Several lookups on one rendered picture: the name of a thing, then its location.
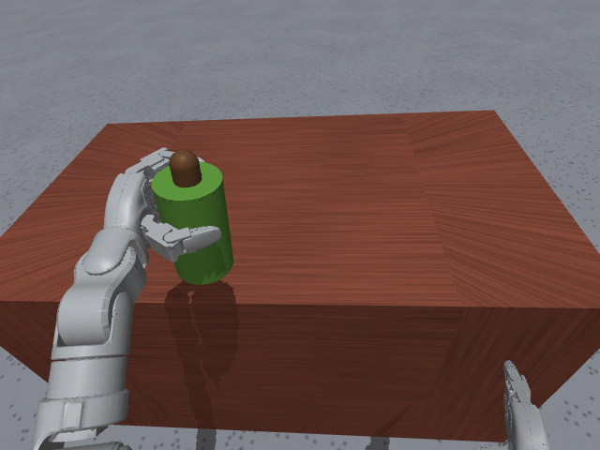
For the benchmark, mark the left robot arm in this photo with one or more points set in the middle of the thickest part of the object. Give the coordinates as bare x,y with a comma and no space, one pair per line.
86,392

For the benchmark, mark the right robot hand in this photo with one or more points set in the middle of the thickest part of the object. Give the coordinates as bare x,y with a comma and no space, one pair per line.
523,421

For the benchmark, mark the bottle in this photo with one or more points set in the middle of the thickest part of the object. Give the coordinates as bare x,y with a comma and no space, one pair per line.
190,193

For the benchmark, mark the left robot hand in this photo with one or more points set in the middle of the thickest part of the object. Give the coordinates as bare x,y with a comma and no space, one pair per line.
131,205

